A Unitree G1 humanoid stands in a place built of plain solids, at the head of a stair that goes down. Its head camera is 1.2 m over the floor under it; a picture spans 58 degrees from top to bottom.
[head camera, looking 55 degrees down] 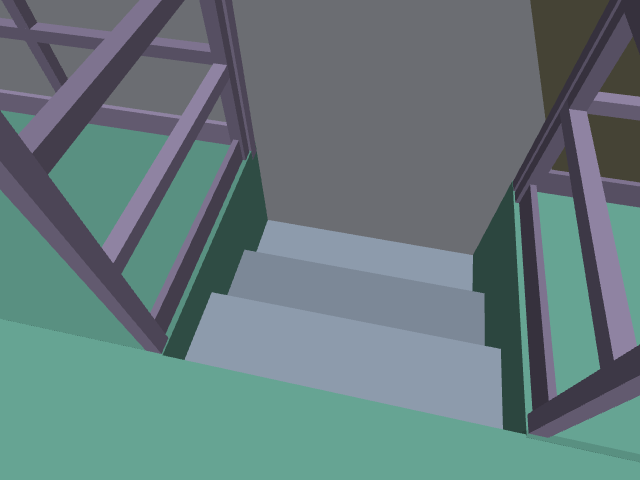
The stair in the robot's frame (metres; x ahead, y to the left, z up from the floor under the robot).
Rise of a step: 0.17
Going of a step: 0.30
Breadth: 1.02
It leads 12 degrees to the right of straight ahead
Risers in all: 4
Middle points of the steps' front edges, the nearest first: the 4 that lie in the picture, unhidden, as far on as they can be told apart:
0.34 -0.04 0.00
0.63 -0.10 -0.17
0.92 -0.17 -0.34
1.22 -0.23 -0.51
